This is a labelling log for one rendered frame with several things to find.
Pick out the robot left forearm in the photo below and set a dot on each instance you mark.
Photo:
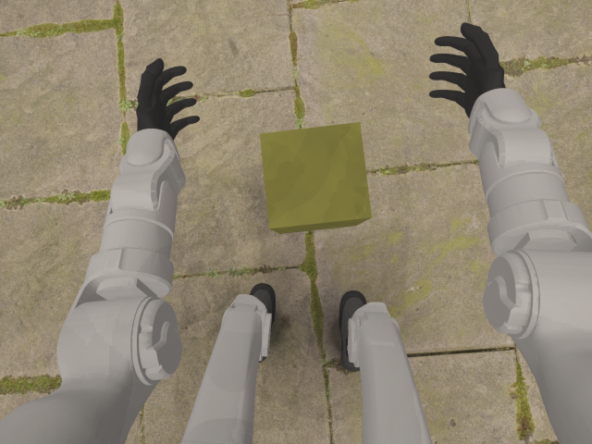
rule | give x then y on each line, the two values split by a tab
134	256

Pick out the carton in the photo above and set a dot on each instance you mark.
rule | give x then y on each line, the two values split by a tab
315	178

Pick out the right robot hand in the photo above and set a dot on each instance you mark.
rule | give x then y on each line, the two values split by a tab
481	66

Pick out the left robot hand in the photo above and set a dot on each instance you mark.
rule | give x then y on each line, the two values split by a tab
152	111

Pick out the right robot foot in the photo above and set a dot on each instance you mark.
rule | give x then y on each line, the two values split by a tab
350	302

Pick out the robot right thigh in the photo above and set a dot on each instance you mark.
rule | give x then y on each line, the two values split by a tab
392	412

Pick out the robot left upper arm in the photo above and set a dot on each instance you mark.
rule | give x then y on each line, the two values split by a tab
111	356

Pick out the robot right upper arm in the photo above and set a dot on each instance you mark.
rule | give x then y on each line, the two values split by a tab
543	300

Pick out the robot right forearm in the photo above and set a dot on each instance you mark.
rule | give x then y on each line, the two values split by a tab
528	204

